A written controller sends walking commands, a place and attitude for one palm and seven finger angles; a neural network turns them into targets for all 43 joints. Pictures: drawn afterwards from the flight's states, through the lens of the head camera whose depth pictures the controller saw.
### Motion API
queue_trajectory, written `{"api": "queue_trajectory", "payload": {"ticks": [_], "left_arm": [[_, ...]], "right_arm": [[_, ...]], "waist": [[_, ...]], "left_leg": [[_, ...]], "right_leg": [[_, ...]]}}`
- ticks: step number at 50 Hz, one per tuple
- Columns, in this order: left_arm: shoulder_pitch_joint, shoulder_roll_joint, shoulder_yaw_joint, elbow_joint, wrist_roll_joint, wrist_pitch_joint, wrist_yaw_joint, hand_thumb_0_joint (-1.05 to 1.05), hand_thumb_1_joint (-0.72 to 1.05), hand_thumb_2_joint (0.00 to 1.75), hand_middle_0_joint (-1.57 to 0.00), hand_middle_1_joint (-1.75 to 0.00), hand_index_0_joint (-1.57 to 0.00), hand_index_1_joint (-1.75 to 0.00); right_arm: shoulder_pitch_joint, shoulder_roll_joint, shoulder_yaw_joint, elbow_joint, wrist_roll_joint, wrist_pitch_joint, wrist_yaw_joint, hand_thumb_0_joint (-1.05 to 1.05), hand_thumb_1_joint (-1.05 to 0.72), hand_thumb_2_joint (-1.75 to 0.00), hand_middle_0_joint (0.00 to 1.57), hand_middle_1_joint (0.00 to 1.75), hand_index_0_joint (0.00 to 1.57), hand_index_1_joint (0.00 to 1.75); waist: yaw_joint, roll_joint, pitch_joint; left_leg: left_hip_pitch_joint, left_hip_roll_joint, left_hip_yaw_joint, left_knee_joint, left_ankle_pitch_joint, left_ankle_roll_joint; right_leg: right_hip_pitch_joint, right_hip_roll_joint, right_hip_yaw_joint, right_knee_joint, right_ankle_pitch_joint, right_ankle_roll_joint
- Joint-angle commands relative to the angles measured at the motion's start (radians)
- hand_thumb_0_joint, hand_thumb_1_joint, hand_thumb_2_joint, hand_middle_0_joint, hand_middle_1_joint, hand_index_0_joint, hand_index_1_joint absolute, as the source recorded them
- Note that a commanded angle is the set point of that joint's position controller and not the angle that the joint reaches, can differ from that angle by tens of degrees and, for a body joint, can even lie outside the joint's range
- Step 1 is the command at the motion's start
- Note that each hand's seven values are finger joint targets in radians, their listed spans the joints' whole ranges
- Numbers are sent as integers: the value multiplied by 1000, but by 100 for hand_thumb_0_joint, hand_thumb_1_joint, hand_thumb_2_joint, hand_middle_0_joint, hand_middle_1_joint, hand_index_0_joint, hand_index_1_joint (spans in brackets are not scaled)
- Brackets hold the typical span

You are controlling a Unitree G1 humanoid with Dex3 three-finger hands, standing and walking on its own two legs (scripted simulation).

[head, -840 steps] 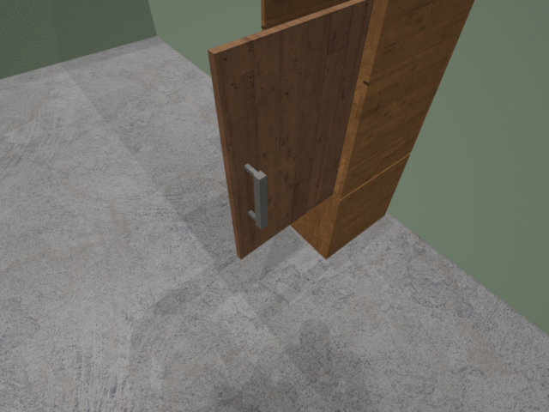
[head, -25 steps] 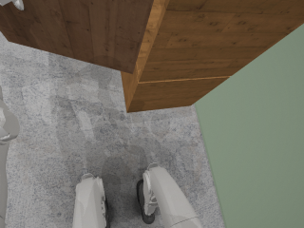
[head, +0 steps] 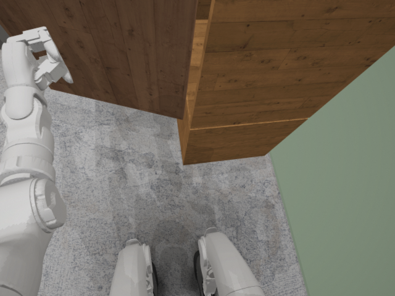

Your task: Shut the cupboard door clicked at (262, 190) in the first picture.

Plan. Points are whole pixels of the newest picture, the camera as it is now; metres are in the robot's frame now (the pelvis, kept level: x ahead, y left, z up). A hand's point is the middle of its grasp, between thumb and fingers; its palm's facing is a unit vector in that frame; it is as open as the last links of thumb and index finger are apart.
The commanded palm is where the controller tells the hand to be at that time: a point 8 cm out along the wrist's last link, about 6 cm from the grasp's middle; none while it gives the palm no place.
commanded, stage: pull the fist back off the door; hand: left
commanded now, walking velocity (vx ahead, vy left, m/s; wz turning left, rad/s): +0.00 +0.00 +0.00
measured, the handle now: (2, 25) +0.64 +0.29 +0.05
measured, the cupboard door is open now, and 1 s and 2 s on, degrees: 70 70 70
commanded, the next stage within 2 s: draw the hand back to the body in 0.28 s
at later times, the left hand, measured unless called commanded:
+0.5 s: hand (54, 84) +0.50 +0.19 +0.06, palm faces +0.08 -1.00 -0.03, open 3.1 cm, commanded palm +0.45 +0.23 +0.07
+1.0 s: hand out of the picture +0.35 +0.23 +0.16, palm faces +0.14 -0.98 -0.17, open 3.1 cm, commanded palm +0.31 +0.28 +0.18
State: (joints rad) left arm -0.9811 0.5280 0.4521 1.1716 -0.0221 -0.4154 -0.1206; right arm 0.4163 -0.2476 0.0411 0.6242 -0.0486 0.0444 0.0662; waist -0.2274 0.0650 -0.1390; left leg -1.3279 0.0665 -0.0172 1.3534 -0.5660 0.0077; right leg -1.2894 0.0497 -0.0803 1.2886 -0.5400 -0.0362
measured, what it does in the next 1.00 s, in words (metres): rises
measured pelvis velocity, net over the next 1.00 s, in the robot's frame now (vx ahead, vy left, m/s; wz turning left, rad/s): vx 0.03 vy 0.01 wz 0.05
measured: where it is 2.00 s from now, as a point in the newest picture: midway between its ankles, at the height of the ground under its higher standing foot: (179, 294)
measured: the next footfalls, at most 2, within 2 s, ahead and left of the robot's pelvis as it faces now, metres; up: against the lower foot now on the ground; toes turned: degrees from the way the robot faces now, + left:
none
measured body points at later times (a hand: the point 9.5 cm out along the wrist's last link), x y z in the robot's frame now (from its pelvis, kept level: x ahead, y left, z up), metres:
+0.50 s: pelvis +0.00 +0.01 +0.01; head +0.14 +0.03 +0.43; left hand +0.49 +0.24 +0.07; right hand +0.06 -0.25 -0.11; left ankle +0.02 +0.11 -0.60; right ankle +0.03 -0.10 -0.60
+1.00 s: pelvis +0.03 +0.01 +0.10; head +0.07 +0.01 +0.55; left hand +0.34 +0.28 +0.18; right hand +0.18 -0.23 +0.00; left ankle +0.02 +0.11 -0.60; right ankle +0.02 -0.10 -0.60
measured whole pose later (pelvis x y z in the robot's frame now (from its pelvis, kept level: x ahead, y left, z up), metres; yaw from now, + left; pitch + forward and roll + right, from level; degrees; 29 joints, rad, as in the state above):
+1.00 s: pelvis +0.03 +0.01 +0.10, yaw +3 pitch +10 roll -1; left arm -0.10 0.30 0.17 0.35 -0.13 -0.25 -0.07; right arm 0.26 -0.25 0.00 0.55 0.05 0.03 -0.06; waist -0.04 0.04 -0.11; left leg -0.59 0.01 0.03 0.84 -0.42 0.03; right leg -0.56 0.01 -0.03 0.81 -0.42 -0.01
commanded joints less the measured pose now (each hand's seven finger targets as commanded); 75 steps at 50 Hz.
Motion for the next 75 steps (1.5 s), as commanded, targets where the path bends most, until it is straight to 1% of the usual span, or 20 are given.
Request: {"api": "queue_trajectory", "payload": {"ticks": [1,5,7,9,15,20,22,24,27,30,34,38,41,45,46,48,52,57,62,75], "left_arm": [[-369,190,-9,-297,-36,-111,-4,0,90,90,-130,-150,-130,-150],[-348,122,-59,-297,-47,-133,0,0,90,90,-130,-150,-130,-150],[-302,124,-54,-302,-47,-143,2,0,90,90,-130,-150,-130,-150],[-292,59,-101,-326,-53,-156,4,0,90,90,-130,-150,-130,-150],[-334,82,-89,-238,-46,-168,32,0,90,90,-130,-150,-130,-150],[-322,62,-99,-208,-43,-190,26,0,90,90,-130,-150,-130,-150],[-221,126,-34,-293,-58,-188,15,0,90,90,-130,-150,-130,-150],[-107,96,-50,-380,-82,-162,-6,0,90,90,-130,-150,-130,-150],[20,61,-79,-534,-118,-103,-20,0,90,90,-130,-150,-130,-150],[104,22,-103,-650,-157,-60,-9,0,90,90,-130,-150,-130,-150],[173,-43,-162,-733,-164,-63,5,0,90,90,-130,-150,-130,-150],[342,-63,-182,-746,-178,-49,-23,0,90,90,-130,-150,-130,-150],[454,-68,-183,-830,-204,-25,-55,0,90,90,-127,-147,-127,-147],[575,-59,-165,-954,-245,16,-80,0,90,90,-116,-135,-116,-135],[601,4,-208,-1004,-104,75,25,0,90,90,-113,-132,-113,-132],[662,-73,-258,-1110,-82,153,118,0,90,90,-108,-126,-108,-126],[745,-43,-231,-1207,-60,238,206,0,90,90,-97,-114,-97,-114],[824,-64,-240,-1323,-46,288,233,0,90,90,-83,-99,-83,-99],[961,-67,-210,-1413,-45,313,232,0,90,90,-69,-84,-69,-84],[1276,25,-26,-1703,-51,313,234,0,90,90,-34,-45,-34,-45]], "right_arm": [[163,-179,-86,-38,8,-18,-20,0,-90,-90,20,30,20,30],[140,-175,-92,-25,13,-17,-27,0,-90,-90,20,30,20,30],[119,-176,-95,-29,15,-14,-31,0,-90,-90,20,30,20,30],[97,-170,-98,-31,17,-12,-29,0,-90,-90,20,30,20,30],[68,-180,-91,-26,16,-10,-42,0,-90,-90,20,30,20,30],[55,-180,-89,-34,9,-14,-41,0,-90,-90,20,30,20,30],[43,-183,-92,-66,17,-5,-38,0,-90,-90,20,30,20,30],[30,-170,-93,-96,33,4,-36,0,-90,-90,20,30,20,30],[21,-164,-95,-129,59,10,-42,0,-90,-90,20,30,20,30],[12,-156,-92,-142,76,0,-64,0,-90,-90,20,30,20,30],[-13,-147,-89,-130,82,-30,-84,0,-90,-90,20,30,20,30],[-44,-145,-83,-132,88,-53,-90,0,-90,-90,20,30,20,30],[-79,-138,-81,-158,97,-69,-91,0,-90,-90,20,30,20,30],[-126,-133,-74,-194,107,-90,-99,0,-90,-90,20,30,20,30],[-188,-108,-84,-210,103,-57,-120,0,-90,-90,20,30,20,30],[-212,-99,-76,-235,100,-46,-142,0,-90,-90,20,30,20,30],[-255,-95,-60,-226,97,-47,-174,0,-90,-90,20,30,20,30],[-294,-82,-40,-211,92,-78,-182,0,-90,-90,20,30,20,30],[-315,-76,-28,-200,81,-106,-168,0,-90,-90,20,30,20,30],[-354,-62,-36,-181,62,-153,-147,0,-90,-90,20,30,20,30]], "waist": [[18,126,-626],[4,95,-577],[27,110,-588],[25,134,-580],[4,66,-472],[13,93,-524],[85,117,-634],[115,102,-679],[134,67,-635],[123,-37,-529],[119,-33,-400],[146,1,-302],[174,40,-291],[197,12,-247],[228,27,-272],[208,25,-207],[214,-45,-140],[227,20,-72],[249,-4,-14],[286,-1,32]], "left_leg": [[386,-44,-24,-114,418,31],[408,-48,-23,-122,403,32],[433,-48,-25,-131,407,25],[486,-50,-30,-142,421,21],[417,-53,-36,-146,320,25],[467,-52,-48,-143,365,18],[532,-53,-40,-173,427,9],[576,-55,-29,-212,464,8],[627,-52,-25,-283,471,9],[623,-54,-13,-347,418,21],[679,-54,-10,-425,359,20],[731,-57,-6,-499,353,16],[795,-58,-5,-543,398,14],[833,-58,-6,-589,441,16],[908,-67,4,-644,439,13],[956,-59,5,-695,425,15],[1021,-55,9,-772,454,22],[1144,-54,11,-864,513,16],[1202,-51,11,-931,578,11],[1230,-55,33,-955,644,18]], "right_leg": [[408,-3,85,-155,444,22],[387,-6,84,-168,429,24],[386,-9,80,-166,419,21],[353,-10,71,-170,410,19],[307,-10,72,-179,317,20],[281,-10,63,-157,326,14],[380,-11,66,-161,378,10],[473,-8,66,-188,431,13],[551,-5,58,-248,447,17],[626,-1,57,-323,438,25],[631,-2,45,-390,382,25],[673,-6,36,-448,367,16],[729,-9,32,-476,400,12],[800,-11,26,-509,438,12],[843,-37,76,-572,416,5],[875,-42,62,-623,415,9],[986,-51,57,-701,458,14],[1061,-55,48,-793,482,11],[1139,-56,39,-853,525,12],[1216,-66,49,-911,598,26]]}}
